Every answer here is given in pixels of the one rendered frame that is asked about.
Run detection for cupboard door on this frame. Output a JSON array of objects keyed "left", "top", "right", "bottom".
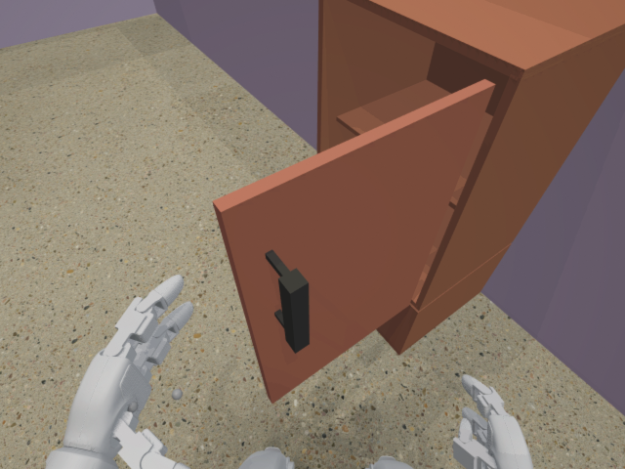
[{"left": 212, "top": 79, "right": 496, "bottom": 404}]

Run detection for left robot forearm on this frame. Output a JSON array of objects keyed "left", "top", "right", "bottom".
[{"left": 45, "top": 447, "right": 119, "bottom": 469}]

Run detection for robot right hand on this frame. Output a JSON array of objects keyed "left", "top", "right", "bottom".
[{"left": 453, "top": 374, "right": 533, "bottom": 469}]

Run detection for handle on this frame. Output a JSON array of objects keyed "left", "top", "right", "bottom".
[{"left": 265, "top": 250, "right": 310, "bottom": 354}]

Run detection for robot left hand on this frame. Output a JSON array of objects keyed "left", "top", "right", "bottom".
[{"left": 63, "top": 275, "right": 193, "bottom": 469}]

